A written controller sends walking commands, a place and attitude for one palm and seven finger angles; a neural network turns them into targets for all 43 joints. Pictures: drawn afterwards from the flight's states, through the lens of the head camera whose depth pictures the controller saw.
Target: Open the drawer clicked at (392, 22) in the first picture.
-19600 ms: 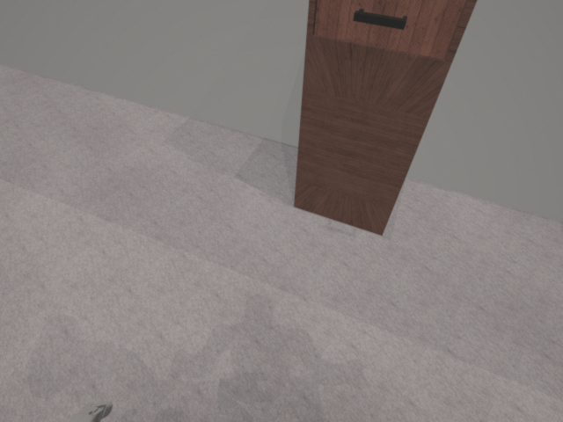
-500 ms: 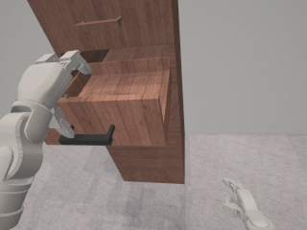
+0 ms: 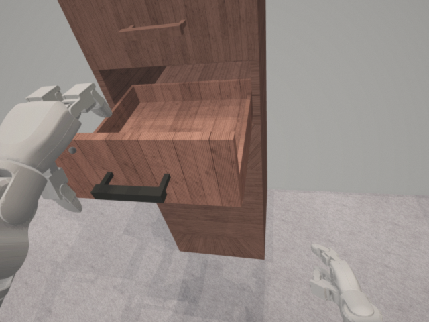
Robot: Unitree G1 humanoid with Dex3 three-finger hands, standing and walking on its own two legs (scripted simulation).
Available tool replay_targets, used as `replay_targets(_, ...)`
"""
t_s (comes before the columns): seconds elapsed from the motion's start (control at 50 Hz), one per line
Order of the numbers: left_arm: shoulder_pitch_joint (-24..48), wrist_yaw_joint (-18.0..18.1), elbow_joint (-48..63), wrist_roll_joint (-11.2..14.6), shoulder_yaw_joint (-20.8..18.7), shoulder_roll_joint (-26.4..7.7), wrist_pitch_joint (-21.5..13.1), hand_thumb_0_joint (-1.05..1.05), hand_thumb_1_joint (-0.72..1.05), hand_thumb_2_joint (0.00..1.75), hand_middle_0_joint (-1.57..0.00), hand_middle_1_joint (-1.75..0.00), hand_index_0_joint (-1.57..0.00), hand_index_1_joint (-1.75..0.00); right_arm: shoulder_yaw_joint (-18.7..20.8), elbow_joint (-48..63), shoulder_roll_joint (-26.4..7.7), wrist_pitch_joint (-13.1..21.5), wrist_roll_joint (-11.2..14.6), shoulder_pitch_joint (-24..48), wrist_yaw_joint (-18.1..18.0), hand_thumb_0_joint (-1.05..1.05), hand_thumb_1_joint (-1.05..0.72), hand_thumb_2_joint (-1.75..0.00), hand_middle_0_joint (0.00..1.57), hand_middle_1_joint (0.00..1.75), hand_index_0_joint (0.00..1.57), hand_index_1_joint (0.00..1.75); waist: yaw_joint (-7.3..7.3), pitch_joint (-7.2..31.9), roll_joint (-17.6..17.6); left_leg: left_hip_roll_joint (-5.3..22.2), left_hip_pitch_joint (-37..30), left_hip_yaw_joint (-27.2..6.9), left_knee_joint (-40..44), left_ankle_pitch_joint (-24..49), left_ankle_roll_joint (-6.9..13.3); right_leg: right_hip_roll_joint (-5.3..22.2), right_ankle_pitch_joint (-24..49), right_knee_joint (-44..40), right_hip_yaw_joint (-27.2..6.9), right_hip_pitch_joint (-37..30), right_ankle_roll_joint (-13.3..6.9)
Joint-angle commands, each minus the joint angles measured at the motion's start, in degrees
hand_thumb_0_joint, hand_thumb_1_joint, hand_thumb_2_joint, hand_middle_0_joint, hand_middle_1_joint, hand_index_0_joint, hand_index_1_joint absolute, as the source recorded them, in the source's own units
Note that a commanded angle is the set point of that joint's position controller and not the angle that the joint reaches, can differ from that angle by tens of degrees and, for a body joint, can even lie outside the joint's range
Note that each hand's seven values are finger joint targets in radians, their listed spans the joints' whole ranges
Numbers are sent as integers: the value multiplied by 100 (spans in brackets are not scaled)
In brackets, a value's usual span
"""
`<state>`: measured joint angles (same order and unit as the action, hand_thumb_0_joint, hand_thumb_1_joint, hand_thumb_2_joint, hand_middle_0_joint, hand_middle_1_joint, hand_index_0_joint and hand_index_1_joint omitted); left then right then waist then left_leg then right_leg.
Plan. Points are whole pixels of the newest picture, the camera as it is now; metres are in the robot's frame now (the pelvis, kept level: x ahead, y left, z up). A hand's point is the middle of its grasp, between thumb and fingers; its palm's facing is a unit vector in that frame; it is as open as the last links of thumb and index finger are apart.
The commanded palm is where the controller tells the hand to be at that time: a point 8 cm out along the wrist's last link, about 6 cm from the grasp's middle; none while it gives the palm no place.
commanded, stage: draw the hand back to the body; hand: left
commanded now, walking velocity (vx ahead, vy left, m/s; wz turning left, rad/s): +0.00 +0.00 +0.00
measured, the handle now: (132, 185) +0.30 +0.21 +0.13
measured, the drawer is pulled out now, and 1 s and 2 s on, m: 0.28 0.28 0.28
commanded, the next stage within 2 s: step back with the hand held close in 1.14 s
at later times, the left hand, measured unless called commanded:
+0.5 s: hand (37, 124) +0.24 +0.23 +0.32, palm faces +0.52 -0.83 -0.20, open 12.5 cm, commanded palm +0.18 +0.27 +0.33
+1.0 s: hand (20, 131) +0.23 +0.25 +0.32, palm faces +0.59 -0.77 -0.26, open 8.2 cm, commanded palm +0.18 +0.29 +0.32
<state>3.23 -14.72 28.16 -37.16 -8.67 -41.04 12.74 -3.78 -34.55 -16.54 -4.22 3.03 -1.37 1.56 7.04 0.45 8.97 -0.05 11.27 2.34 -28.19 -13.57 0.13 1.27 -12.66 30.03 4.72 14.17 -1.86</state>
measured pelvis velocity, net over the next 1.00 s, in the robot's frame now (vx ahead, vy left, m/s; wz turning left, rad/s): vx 0.04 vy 0.02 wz -0.02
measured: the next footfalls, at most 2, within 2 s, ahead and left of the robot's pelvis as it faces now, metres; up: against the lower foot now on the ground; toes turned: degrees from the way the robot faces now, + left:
none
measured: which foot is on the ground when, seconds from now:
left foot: down 0.00-1.00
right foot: down 0.00-1.00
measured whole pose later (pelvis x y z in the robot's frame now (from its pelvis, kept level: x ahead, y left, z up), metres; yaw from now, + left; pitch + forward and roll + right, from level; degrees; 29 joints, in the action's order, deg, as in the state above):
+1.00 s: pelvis +0.04 +0.02 +0.01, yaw -1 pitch -4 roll -1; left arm -9.8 6.4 37.7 6.0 -30.5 -21.7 -9.7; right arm -1.3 -38.0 -11.6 5.9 -0.1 -7.0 -2.4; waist 5.2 -1.4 4.2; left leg 1.3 5.5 3.0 -25.9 -16.6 0.9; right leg -0.5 -12.3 22.5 4.0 6.3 -0.8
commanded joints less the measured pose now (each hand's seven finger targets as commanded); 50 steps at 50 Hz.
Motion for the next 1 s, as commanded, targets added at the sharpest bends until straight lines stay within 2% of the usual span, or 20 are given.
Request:
replay_targets(0.0,1453,186,948,-100,-1095,-1474,-43,0,-50,30,-30,-120,-30,-120,145,1051,-366,386,24,1253,-19,0,-90,-90,20,30,20,30,41,1243,-418,-77,203,-189,438,635,19,80,160,-533,-508,-880,130)
replay_targets(0.02,1227,192,617,-67,-1008,-1321,-25,0,-50,30,-30,-120,-30,-120,161,982,-361,372,39,1143,-41,0,-90,-90,20,30,20,30,-60,893,-657,-44,227,-157,503,526,33,52,57,-593,-411,-656,172)
replay_targets(0.08,999,187,799,48,-1423,-1759,-82,0,-50,30,-30,-120,-30,-120,191,1023,-468,399,78,1196,-85,0,-90,-90,20,30,20,30,-2,929,-468,8,245,-217,428,442,18,65,57,-626,-551,-698,141)
replay_targets(0.1,1177,144,849,-68,-1304,-1649,-88,0,-50,30,-30,-120,-30,-120,143,1026,-398,404,-1,1187,-51,0,-90,-90,20,30,20,30,41,1157,-518,-55,283,-206,448,540,12,95,50,-559,-506,-882,137)
replay_targets(0.12,940,146,701,-10,-1251,-1524,-101,0,-50,30,-30,-120,-30,-120,159,997,-398,396,24,1129,-65,0,-90,-90,20,30,20,30,-31,911,-651,-25,296,-189,491,504,28,70,40,-595,-425,-726,177)
replay_targets(0.14,1743,872,1976,3563,-1510,580,-1221,0,-47,32,-30,-118,-30,-118,199,1375,146,828,-8,528,-218,0,-90,-90,20,30,20,30,-563,512,-1535,107,-342,-119,439,-151,153,-72,-274,-1213,-269,-265,83)
replay_targets(0.16,761,1304,1172,3634,-2025,-156,-1649,0,-43,33,-29,-115,-29,-115,159,974,-101,1055,-146,513,-371,0,-90,-90,20,30,20,30,-487,211,-1932,191,-335,-168,446,-508,175,-78,-698,-1359,-386,-98,101)
replay_targets(0.18,199,1513,1226,4099,-2531,-222,-1878,0,-40,34,-29,-113,-29,-113,211,774,-189,1156,-167,521,-465,0,-90,-90,20,30,20,30,-386,65,-2079,190,-274,-183,445,-482,173,-31,-813,-1551,-436,-139,108)
replay_targets(0.2,382,1658,1506,4211,-2578,-27,-2131,0,-36,36,-29,-111,-29,-111,220,710,-97,1285,-170,478,-474,0,-90,-90,20,30,20,30,-377,473,-1482,155,-390,-71,451,-336,161,91,-740,-1572,-479,-428,130)
replay_targets(0.24,398,1899,1620,4288,-2821,-6,-2478,0,-29,39,-29,-107,-29,-107,278,535,-66,1448,-214,293,-508,0,-90,-90,20,30,20,30,-322,739,-487,159,-601,-21,581,-93,86,92,-335,-1435,-401,-717,80)
replay_targets(0.28,390,2032,1169,4321,-2766,164,-2599,0,-22,42,-28,-102,-28,-102,324,386,-97,1520,-229,200,-535,0,-90,-90,20,30,20,30,-317,390,-86,183,-549,-27,732,-140,32,40,-276,-1439,-369,-705,40)
replay_targets(0.34,409,2066,932,4333,-2341,665,-2705,0,-12,47,-27,-95,-27,-95,361,398,-99,1577,-227,153,-536,0,-90,-90,20,30,20,30,-364,43,-259,187,-457,-61,876,-158,82,5,-456,-1489,-303,-658,52)
replay_targets(0.4,306,2094,1331,4320,-2170,816,-2819,0,-1,51,-26,-88,-26,-88,426,422,-160,1667,-257,185,-524,0,-90,-90,20,30,20,30,-329,275,-215,188,-599,-56,819,298,124,-4,77,-1348,-297,-869,25)
replay_targets(0.46,3,2127,1954,4272,-2229,744,-2900,0,9,55,-26,-82,-26,-82,465,479,-181,1728,-299,195,-487,0,-90,-90,20,30,20,30,-261,751,-209,170,-705,-75,694,916,132,-28,820,-1067,-292,-1163,6)
replay_targets(0.5,-375,2156,2118,4279,-2405,651,-2917,0,17,58,-25,-77,-25,-77,505,471,-198,1736,-311,159,-473,0,-90,-90,20,30,20,30,-249,784,-450,204,-694,-90,622,1313,109,-46,1266,-978,-261,-1241,2)
replay_targets(0.58,-693,2191,2200,4256,-2745,455,-2886,0,31,64,-24,-68,-24,-68,543,461,-178,1657,-290,58,-450,0,-90,-90,20,30,20,30,-238,740,-196,255,-696,-88,511,1816,11,-71,1636,-877,-252,-1172,-36)
replay_targets(0.74,-582,2138,1467,4343,-2851,569,-2660,0,58,76,-22,-50,-22,-50,566,477,-173,1375,-223,-39,-453,0,-90,-90,20,30,20,30,-331,443,-738,314,-649,-91,598,1543,13,-94,1419,-929,-185,-918,23)
replay_targets(0.84,-559,2127,1718,4349,-2758,629,-2572,0,76,84,-21,-39,-21,-39,533,522,-155,1307,-244,51,-454,0,-90,-90,20,30,20,30,-313,595,-644,282,-716,-96,559,1551,37,-79,1503,-932,-217,-975,31)
replay_targets(0.88,-423,2135,1939,4341,-2681,623,-2566,0,83,87,-21,-34,-21,-34,520,524,-157,1337,-250,121,-457,0,-90,-90,20,30,20,30,-315,614,-342,278,-771,-91,522,1568,28,-61,1527,-940,-246,-956,14)
replay_targets(0.98,-334,2196,1947,4309,-2727,551,-2504,0,90,90,-20,-30,-20,-30,496,516,-117,1341,-279,122,-479,0,-90,-90,20,30,20,30,-294,578,-408,270,-726,-125,551,1378,12,-67,1353,-969,-254,-951,-2)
